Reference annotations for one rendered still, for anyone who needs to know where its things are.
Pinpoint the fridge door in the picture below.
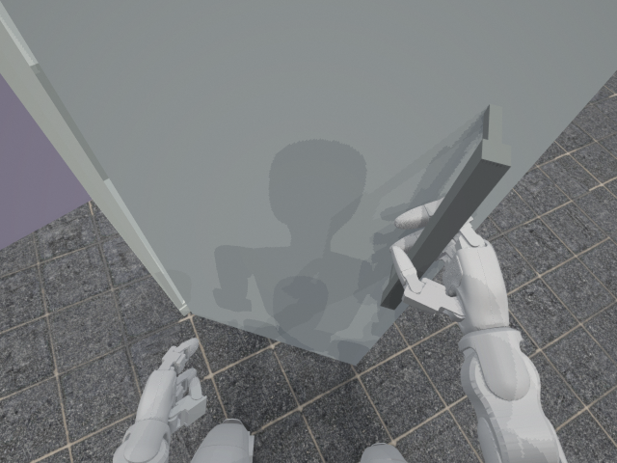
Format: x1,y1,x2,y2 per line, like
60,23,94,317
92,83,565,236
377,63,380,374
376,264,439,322
0,0,617,366

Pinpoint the left robot shin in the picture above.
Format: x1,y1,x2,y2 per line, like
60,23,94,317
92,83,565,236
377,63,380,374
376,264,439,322
223,419,245,427

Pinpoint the right robot hand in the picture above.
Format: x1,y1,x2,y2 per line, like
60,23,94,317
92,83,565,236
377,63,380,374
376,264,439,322
389,197,509,335

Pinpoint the left robot thigh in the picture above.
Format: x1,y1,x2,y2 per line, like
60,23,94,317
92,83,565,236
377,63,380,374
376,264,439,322
190,423,255,463

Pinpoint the right robot forearm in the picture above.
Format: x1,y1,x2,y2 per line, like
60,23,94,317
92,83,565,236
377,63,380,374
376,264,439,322
458,327,568,463

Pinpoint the left robot hand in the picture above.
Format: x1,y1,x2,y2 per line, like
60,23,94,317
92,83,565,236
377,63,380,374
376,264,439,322
135,338,207,434

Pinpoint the handle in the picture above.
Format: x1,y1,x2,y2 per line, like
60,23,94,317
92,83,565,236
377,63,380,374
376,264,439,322
380,104,511,310

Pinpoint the left robot forearm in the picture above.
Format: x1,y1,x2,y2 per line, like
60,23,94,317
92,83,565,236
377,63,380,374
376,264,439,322
113,420,171,463

